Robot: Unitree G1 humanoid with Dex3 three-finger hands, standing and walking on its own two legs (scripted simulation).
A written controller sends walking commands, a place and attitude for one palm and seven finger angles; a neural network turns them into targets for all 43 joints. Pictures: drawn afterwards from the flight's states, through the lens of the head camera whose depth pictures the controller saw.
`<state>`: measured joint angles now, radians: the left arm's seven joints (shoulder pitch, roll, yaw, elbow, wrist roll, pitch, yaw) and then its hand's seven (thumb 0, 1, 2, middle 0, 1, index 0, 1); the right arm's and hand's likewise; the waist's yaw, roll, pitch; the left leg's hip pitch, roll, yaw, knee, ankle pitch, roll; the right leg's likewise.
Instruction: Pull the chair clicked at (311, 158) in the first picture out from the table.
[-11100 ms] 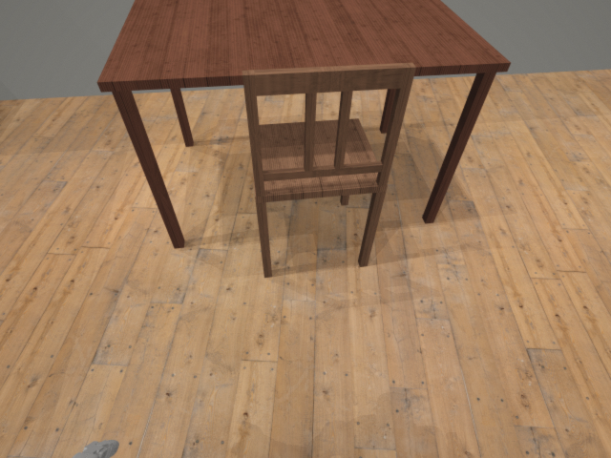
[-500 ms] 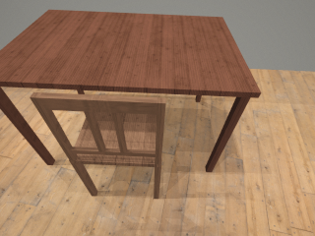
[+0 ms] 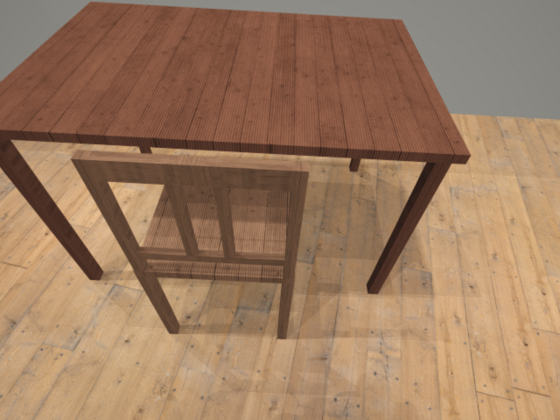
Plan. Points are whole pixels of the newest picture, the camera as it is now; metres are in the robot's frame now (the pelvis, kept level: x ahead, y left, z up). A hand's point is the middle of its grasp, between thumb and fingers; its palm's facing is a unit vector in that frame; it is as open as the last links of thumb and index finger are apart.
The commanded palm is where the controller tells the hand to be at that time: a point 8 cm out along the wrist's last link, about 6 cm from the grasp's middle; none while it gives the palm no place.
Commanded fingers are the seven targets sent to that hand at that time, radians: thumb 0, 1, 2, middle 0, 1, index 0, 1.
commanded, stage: look again from close up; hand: left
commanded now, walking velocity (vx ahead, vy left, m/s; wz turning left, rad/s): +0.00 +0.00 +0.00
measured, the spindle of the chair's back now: (183, 221) +0.51 +0.24 -0.11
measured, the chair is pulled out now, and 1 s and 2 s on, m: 0.00 0.00 0.00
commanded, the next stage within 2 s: shuffle to correct the standing spot in 0.76 s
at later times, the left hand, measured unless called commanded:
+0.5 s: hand out of the picture +0.02 +0.16 -0.18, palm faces +0.01 -0.98 -0.18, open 7.4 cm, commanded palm none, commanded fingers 0.00 0.90 0.90 -0.20 -0.30 -0.20 -0.30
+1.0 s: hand out of the picture +0.02 +0.16 -0.18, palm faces +0.00 -0.99 -0.17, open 7.4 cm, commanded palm none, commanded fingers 0.00 0.90 0.90 -0.20 -0.30 -0.20 -0.30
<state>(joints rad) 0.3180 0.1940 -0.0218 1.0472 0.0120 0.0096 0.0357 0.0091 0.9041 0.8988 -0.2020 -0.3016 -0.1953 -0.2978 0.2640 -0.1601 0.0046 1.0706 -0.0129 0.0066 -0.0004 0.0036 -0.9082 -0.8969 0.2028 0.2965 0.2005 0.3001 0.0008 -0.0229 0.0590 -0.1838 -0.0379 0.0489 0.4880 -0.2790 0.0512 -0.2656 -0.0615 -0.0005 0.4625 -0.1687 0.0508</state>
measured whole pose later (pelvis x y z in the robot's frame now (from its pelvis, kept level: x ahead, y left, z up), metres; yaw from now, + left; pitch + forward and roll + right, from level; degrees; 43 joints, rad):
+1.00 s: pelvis +0.04 +0.00 +0.00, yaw -1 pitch -1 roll +0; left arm 0.31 0.14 0.00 1.11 0.02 0.00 0.04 0.01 0.91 0.90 -0.20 -0.30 -0.19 -0.30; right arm 0.29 -0.12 0.00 1.16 -0.01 -0.01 -0.02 0.00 -0.91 -0.90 0.20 0.30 0.20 0.30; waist -0.01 -0.02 0.04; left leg -0.10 -0.04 0.07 0.43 -0.31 0.05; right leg -0.22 -0.06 0.02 0.47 -0.23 0.04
